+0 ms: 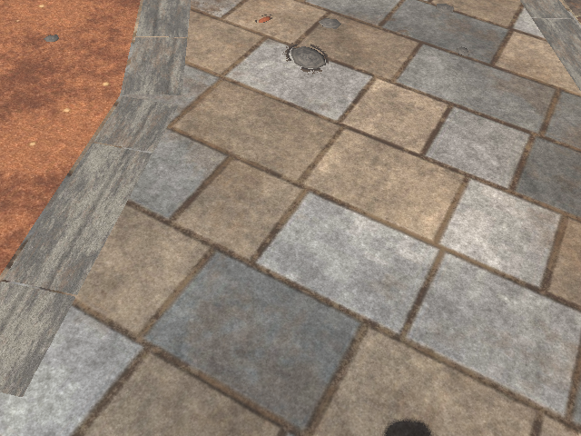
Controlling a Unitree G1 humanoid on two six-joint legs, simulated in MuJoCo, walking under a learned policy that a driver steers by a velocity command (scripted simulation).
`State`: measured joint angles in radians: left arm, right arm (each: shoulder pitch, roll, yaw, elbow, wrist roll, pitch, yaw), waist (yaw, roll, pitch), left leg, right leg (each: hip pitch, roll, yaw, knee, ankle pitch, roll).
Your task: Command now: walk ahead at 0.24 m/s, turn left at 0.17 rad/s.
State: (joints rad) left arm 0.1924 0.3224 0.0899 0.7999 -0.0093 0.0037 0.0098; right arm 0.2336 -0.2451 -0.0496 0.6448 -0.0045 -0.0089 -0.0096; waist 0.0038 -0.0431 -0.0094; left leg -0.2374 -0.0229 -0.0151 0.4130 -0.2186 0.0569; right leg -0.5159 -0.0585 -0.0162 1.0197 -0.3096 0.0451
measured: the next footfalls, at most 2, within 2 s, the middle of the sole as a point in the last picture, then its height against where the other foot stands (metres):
right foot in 0.30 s outside the picture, level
left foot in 0.80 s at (247, 435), level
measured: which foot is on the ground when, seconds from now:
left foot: down 0.00-0.30, up 0.32-0.78, down 0.80-1.00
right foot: up 0.00-0.28, down 0.30-0.82, up 0.84-1.00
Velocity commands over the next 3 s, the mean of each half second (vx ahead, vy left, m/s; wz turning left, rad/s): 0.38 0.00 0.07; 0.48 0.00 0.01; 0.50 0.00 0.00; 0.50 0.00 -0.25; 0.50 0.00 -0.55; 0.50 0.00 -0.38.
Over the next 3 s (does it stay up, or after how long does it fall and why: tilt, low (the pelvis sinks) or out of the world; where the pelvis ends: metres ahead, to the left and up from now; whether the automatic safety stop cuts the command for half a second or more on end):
stays up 1.50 -0.25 -0.01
